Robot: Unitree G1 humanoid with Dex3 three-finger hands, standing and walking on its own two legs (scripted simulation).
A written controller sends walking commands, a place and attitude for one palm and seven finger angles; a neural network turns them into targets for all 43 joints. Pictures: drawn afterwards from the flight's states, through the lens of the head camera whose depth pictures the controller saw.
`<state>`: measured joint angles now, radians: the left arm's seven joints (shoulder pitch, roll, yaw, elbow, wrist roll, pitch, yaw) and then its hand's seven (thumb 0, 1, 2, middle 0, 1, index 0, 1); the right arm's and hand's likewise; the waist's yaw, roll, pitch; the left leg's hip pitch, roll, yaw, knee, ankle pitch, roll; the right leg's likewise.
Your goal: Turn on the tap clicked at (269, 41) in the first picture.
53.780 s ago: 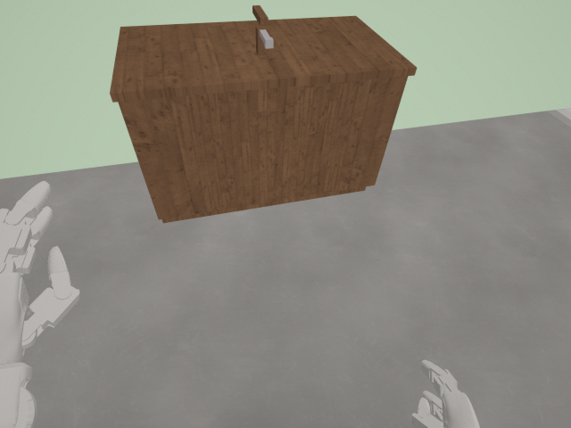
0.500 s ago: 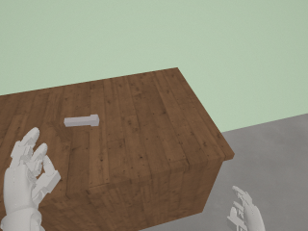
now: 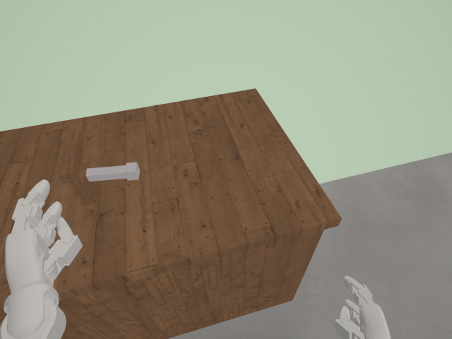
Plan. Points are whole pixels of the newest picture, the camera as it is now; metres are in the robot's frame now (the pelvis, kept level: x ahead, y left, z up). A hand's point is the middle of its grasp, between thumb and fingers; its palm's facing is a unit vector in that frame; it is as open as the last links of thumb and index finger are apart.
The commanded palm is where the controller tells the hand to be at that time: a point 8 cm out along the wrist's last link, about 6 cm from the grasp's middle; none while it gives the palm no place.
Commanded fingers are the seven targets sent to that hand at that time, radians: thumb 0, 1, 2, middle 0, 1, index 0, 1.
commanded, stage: reach beside the lever's end, fingers flat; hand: left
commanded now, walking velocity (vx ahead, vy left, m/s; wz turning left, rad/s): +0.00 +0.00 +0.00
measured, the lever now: (132, 171) +0.43 +0.27 +0.03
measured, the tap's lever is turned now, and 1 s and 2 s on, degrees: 80 80 80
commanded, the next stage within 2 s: push the lever round in 1.82 s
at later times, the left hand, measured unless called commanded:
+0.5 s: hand (77, 223) +0.26 +0.29 +0.09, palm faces +0.53 -0.84 -0.11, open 7.6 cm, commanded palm +0.22 +0.34 +0.08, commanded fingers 0.00 0.90 0.90 -0.17 -0.23 -0.17 -0.23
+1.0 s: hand (67, 214) +0.30 +0.34 +0.06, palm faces +0.56 -0.82 -0.11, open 7.7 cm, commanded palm +0.25 +0.38 +0.05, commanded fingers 0.00 0.90 0.90 -0.15 -0.16 -0.15 -0.16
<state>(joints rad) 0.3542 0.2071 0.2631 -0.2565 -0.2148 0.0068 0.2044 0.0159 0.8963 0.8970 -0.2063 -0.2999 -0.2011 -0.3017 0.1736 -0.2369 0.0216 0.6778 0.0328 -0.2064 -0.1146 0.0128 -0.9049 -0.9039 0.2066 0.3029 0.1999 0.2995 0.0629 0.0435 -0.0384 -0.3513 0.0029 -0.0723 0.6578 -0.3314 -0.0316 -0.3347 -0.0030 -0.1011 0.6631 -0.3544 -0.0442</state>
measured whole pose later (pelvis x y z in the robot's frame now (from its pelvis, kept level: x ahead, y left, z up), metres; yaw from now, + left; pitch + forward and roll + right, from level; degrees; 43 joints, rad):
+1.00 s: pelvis +0.00 +0.02 -0.01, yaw -1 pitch +8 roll -1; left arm -0.03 0.32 0.45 0.34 -0.21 -0.21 0.09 0.02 0.90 0.90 -0.17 -0.19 -0.16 -0.19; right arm 0.18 -0.25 0.00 0.71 0.02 -0.13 -0.12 0.01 -0.90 -0.90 0.21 0.30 0.20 0.30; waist 0.02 0.02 -0.06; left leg -0.54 0.00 -0.06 0.77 -0.37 -0.01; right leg -0.51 -0.01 -0.08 0.74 -0.37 -0.02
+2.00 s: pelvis -0.01 +0.03 -0.03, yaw -2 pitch +13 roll -2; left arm -0.19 0.39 0.51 0.56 -0.18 -0.27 0.05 0.02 0.90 0.90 -0.16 -0.15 -0.15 -0.15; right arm 0.22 -0.24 0.01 0.68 0.01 -0.07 -0.10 0.01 -0.90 -0.90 0.21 0.30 0.20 0.30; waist -0.01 0.01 -0.10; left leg -0.70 0.00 -0.05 0.88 -0.40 0.01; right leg -0.66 -0.01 -0.08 0.82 -0.38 -0.01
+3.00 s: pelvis -0.01 +0.02 -0.03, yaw -1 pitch +12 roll -1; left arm -0.19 0.26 0.43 0.50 -0.12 -0.30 0.29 0.02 0.90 0.90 -0.16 -0.15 -0.13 -0.15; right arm 0.22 -0.24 -0.01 0.70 0.00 -0.04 -0.08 0.01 -0.91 -0.90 0.21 0.30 0.20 0.30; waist -0.02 0.02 -0.11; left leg -0.68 0.01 -0.06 0.88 -0.41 -0.02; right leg -0.65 0.00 -0.09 0.84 -0.40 -0.03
